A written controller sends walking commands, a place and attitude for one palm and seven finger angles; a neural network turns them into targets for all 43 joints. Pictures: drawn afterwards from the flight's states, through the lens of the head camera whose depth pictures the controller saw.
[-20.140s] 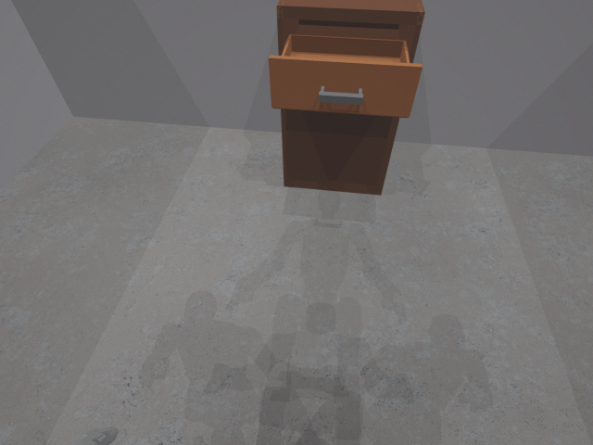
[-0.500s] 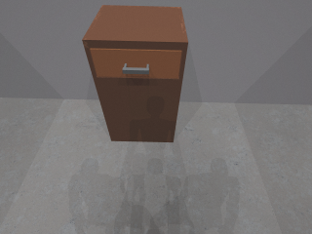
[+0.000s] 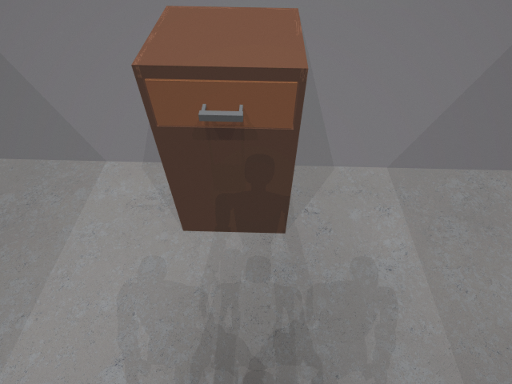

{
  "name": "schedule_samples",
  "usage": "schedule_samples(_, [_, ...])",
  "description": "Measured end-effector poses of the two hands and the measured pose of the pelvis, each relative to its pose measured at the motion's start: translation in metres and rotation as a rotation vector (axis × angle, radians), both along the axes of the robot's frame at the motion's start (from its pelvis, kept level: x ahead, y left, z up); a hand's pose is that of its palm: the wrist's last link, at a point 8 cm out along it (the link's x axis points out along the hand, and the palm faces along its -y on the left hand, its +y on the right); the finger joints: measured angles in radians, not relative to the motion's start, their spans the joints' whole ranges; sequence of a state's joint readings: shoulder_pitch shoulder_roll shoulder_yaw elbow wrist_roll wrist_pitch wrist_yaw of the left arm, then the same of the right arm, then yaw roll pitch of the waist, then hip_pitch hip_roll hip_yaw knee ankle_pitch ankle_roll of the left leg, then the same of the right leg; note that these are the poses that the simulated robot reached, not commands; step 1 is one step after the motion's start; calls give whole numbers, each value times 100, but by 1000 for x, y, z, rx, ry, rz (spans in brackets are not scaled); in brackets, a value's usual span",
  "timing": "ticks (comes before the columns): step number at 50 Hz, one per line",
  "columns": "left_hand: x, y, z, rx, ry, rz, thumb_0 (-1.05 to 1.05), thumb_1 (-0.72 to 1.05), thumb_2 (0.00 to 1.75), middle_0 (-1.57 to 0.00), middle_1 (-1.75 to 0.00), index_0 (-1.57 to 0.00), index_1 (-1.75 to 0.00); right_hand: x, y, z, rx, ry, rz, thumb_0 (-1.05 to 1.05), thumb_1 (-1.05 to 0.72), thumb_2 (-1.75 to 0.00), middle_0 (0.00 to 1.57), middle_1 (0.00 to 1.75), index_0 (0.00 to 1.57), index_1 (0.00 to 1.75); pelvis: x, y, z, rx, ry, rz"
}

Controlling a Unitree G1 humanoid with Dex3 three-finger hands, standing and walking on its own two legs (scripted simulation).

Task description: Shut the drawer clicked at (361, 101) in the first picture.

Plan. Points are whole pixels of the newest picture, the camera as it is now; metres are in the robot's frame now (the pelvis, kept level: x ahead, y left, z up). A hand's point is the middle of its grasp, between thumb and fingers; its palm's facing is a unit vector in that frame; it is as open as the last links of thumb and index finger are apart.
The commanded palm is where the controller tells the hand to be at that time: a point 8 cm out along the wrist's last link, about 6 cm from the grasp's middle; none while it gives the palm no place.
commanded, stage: look to check the result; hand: left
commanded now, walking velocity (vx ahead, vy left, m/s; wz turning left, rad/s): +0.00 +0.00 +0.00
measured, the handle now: (221, 111) +0.84 +0.15 -0.07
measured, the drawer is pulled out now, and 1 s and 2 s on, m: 0.00 0.00 0.00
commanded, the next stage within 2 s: stand and wait in 0.08 s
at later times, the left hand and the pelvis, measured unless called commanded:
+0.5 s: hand out of the picture +0.00 +0.16 -0.18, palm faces +0.05 -0.98 -0.19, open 7.4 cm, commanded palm none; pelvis +0.01 -0.01 +0.00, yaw +0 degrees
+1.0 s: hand out of the picture +0.01 +0.17 -0.17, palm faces +0.04 -0.98 -0.21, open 7.4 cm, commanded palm none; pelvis +0.02 -0.01 +0.00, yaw +0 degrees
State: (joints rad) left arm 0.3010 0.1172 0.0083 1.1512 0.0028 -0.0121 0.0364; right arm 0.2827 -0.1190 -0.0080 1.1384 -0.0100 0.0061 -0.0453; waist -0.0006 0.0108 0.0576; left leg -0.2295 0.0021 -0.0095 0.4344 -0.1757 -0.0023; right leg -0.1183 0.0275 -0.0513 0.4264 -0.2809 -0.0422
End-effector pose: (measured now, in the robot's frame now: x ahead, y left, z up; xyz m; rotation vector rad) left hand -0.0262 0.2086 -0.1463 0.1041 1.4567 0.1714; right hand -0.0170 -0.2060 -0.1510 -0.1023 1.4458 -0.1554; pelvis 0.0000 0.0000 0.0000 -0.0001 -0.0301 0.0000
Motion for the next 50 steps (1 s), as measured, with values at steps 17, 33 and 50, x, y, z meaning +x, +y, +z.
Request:
schedule_samples(17, [17,-1,1,10,-23,-10,0,91,90,-20,-30,-20,-30,8,-9,1,-7,-1,5,1,-90,-90,20,30,20,30,6,-6,1,2,1,-1])
schedule_samples(33, [21,-1,2,13,-15,-11,0,91,90,-20,-30,-20,-30,14,-15,2,-16,3,5,1,-90,-90,20,30,20,30,12,-8,1,3,2,-3])
schedule_samples(50, [34,6,5,35,-36,-24,0,91,90,-20,-30,-20,-30,27,-23,2,-24,-22,16,1,-90,-90,20,30,20,30,15,-9,2,8,4,-7])
